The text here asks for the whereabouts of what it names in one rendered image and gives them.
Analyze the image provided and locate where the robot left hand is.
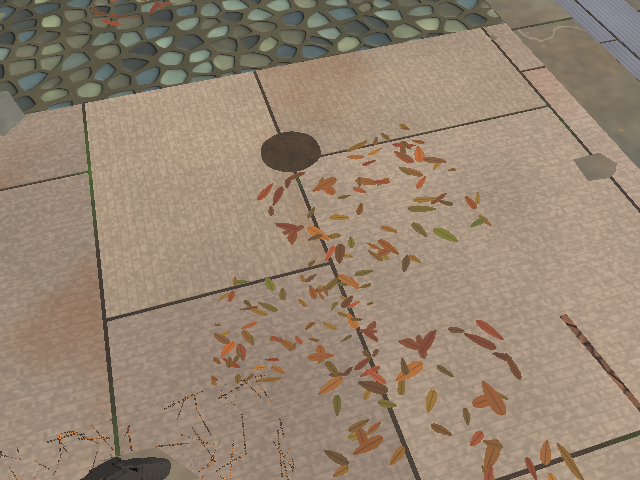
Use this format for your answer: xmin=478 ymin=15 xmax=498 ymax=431
xmin=80 ymin=457 xmax=171 ymax=480

